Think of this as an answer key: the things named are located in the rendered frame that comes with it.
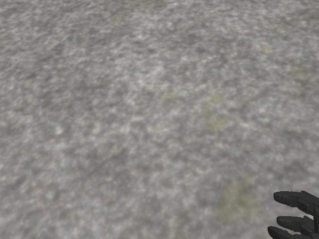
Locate robot right hand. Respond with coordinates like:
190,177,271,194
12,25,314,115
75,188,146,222
267,190,319,239

